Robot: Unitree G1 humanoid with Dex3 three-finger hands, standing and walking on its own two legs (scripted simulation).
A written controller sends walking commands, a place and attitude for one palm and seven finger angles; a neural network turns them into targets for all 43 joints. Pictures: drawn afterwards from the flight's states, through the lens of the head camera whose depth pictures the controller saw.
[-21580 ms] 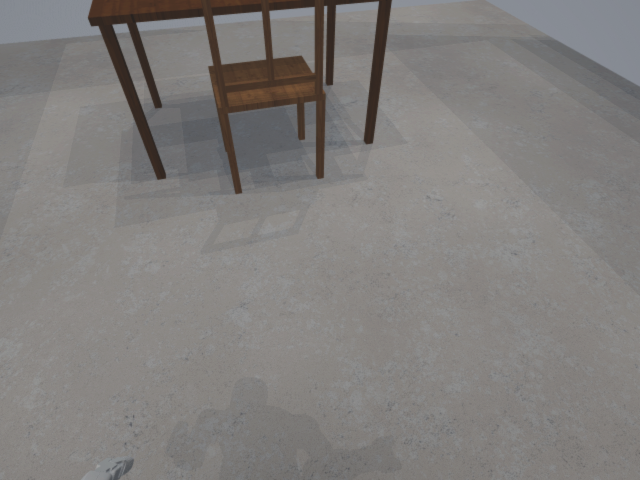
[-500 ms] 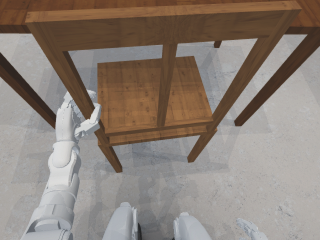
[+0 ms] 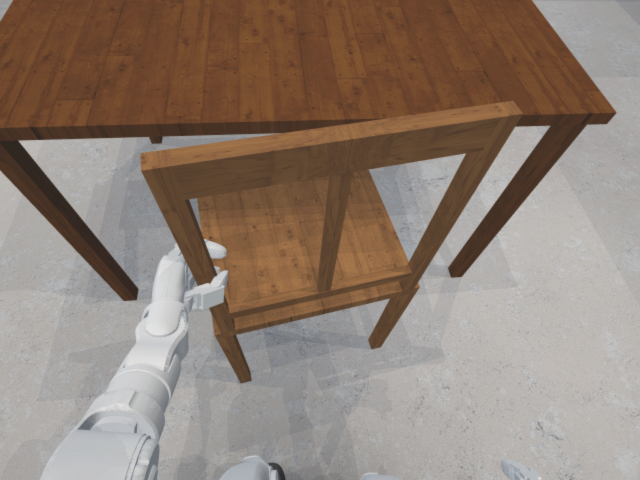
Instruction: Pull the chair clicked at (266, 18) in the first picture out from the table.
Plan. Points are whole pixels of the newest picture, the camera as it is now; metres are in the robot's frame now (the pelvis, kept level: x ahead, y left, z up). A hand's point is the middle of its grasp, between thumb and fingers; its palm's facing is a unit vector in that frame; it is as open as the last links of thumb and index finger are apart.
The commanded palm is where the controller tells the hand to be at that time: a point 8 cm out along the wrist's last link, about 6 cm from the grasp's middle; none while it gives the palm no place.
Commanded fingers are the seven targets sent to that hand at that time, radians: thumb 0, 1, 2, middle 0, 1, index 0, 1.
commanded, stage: step backward, pulling the chair out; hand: left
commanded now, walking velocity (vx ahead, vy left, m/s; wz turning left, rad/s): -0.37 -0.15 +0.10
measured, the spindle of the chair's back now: (330, 241) +0.45 -0.03 -0.05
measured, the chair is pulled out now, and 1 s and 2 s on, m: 0.05 0.12 0.22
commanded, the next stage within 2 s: none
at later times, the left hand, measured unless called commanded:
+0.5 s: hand (230, 339) +0.30 +0.11 -0.05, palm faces +0.06 -0.98 -0.17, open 5.9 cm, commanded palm +0.29 +0.17 -0.04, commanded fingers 0.00 0.90 0.90 -0.50 -1.45 -0.50 -1.45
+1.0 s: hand (234, 360) +0.27 +0.11 -0.06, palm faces +0.03 -0.97 -0.24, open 5.9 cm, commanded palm +0.24 +0.15 -0.05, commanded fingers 0.00 0.90 0.90 -0.50 -1.45 -0.50 -1.45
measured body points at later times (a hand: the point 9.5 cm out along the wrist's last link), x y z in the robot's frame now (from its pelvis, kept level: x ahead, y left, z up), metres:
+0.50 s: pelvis -0.05 -0.01 +0.01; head +0.02 -0.03 +0.45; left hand +0.29 +0.17 -0.04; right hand +0.04 -0.30 -0.12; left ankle +0.04 +0.08 -0.72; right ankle -0.03 -0.13 -0.72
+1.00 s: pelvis -0.11 -0.03 +0.00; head +0.00 -0.05 +0.44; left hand +0.27 +0.16 -0.04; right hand -0.01 -0.25 -0.14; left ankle +0.04 +0.08 -0.72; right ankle -0.15 -0.17 -0.72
